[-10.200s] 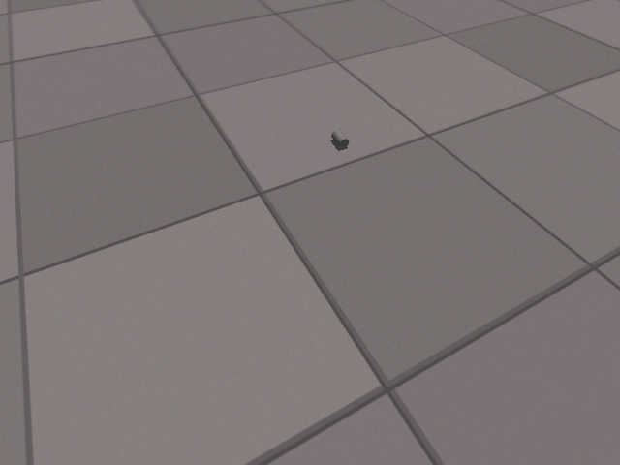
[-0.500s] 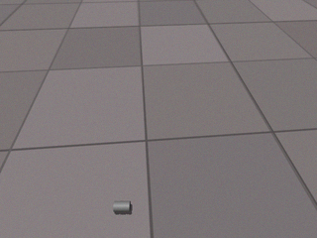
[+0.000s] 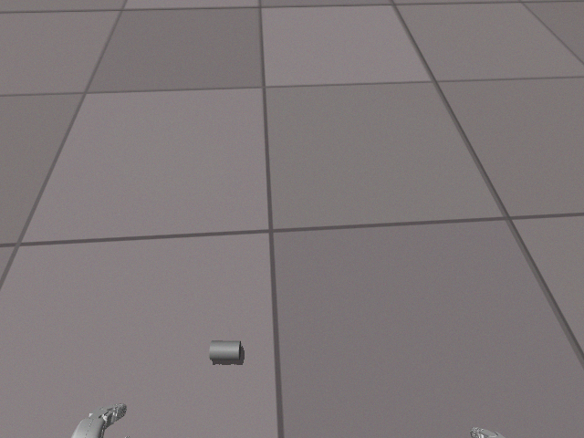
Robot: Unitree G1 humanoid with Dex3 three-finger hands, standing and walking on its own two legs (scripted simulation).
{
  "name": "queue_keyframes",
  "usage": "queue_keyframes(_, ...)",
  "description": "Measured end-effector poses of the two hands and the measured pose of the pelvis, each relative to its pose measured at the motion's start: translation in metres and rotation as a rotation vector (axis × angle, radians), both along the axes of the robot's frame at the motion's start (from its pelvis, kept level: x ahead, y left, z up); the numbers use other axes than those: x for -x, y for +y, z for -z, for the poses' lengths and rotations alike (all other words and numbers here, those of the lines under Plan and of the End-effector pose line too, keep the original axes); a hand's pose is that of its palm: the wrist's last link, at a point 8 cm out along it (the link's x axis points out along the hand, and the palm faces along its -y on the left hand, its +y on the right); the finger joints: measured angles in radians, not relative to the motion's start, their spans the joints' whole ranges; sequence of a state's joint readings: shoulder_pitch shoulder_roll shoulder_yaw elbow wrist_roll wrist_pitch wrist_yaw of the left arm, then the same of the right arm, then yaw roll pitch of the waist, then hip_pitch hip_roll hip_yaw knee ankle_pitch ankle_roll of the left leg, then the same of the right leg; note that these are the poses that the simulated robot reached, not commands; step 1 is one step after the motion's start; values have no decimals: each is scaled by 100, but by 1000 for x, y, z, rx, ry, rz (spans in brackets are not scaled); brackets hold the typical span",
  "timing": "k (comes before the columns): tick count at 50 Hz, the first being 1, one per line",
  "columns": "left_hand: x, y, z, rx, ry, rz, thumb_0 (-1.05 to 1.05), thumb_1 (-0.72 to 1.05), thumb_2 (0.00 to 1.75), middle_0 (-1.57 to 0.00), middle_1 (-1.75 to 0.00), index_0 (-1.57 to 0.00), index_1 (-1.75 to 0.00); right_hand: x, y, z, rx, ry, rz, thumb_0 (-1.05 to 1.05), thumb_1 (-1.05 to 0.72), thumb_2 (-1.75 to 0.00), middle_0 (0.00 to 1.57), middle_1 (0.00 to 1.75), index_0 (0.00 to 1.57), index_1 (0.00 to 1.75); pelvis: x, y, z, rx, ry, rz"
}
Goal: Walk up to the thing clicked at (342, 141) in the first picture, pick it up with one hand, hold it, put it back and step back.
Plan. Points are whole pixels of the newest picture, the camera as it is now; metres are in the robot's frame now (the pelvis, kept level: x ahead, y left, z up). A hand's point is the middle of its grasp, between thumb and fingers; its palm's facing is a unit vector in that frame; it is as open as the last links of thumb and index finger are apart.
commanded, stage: rise first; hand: left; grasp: from above
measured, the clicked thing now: (225, 350) +0.44 +0.22 -0.75
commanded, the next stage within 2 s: none
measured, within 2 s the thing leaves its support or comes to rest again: neither
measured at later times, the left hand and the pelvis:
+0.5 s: hand out of the picture +0.14 +0.26 -0.21, palm faces -0.13 -0.89 -0.44, open 13.9 cm; pelvis +0.00 +0.01 -0.07, yaw +0 degrees
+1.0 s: hand out of the picture +0.15 +0.28 -0.30, palm faces -0.35 -0.73 -0.59, open 14.3 cm; pelvis -0.03 +0.01 -0.16, yaw +0 degrees
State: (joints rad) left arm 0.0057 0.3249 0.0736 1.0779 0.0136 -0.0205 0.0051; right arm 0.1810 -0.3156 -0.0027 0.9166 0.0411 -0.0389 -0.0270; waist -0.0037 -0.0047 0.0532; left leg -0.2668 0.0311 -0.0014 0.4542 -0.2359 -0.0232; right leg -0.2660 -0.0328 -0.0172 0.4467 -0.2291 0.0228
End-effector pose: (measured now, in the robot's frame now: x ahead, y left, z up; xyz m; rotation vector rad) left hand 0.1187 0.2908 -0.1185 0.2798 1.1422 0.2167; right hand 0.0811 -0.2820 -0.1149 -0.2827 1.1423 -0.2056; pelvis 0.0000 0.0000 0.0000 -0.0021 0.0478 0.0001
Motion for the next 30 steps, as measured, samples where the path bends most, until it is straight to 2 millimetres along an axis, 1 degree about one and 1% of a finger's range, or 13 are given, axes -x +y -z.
queue_keyframes(2, -18, 1, 3, 2, -19, 28, 1, 67, 91, -21, -51, -19, -52, -2, 7, 3, -12, -21, 3, 1, -92, -90, 20, 30, 20, 30, 3, -1, 4, 1, 32, 1)
queue_keyframes(4, -31, 3, 7, -3, -29, 62, 1, 56, 90, -20, -60, -19, -60, -2, 13, 7, -25, -39, 10, 1, -92, -90, 20, 30, 20, 30, 5, -1, 9, 1, 61, 5)
queue_keyframes(6, -39, 5, 8, -16, -37, 88, 1, 44, 90, -19, -69, -19, -68, -1, 18, 9, -37, -53, 22, 1, -92, -90, 20, 30, 21, 30, 4, 0, 13, 1, 78, 10)
queue_keyframes(8, -42, 6, 9, -33, -33, 106, 1, 30, 90, -18, -76, -18, -75, 0, 23, 12, -48, -64, 31, 1, -92, -90, 20, 30, 21, 30, 3, 2, 17, 2, 89, 12)
queue_keyframes(12, -37, 8, 15, -62, 16, 121, 0, 2, 91, -17, -86, -17, -86, -6, 29, 17, -66, -94, 28, 1, -92, -90, 20, 30, 21, 30, 1, 6, 24, 7, 114, 11)
queue_keyframes(15, -29, 8, 24, -73, 50, 124, 0, -17, 92, -16, -92, -16, -92, -16, 32, 22, -69, -130, 12, 1, -92, -90, 20, 30, 21, 30, 1, 8, 32, 9, 141, 11)
queue_keyframes(18, -23, 9, 36, -79, 51, 125, 0, -31, 93, -15, -96, -14, -96, -28, 33, 28, -60, -165, -17, 1, -92, -90, 20, 30, 21, 30, 1, 9, 43, 11, 172, 9)
queue_keyframes(24, -21, 11, 51, -119, 10, 167, 0, -48, 97, -13, -101, -11, -102, -55, 36, 41, -36, -236, -61, 1, -91, -90, 20, 30, 21, 30, 1, 9, 65, 17, 220, 5)
queue_keyframes(30, -19, 11, 56, -144, 12, 192, 0, -54, 99, -11, -103, -9, -104, -75, 43, 46, -37, -300, -82, 1, -92, -90, 20, 30, 21, 30, 0, 11, 77, 28, 245, 1)
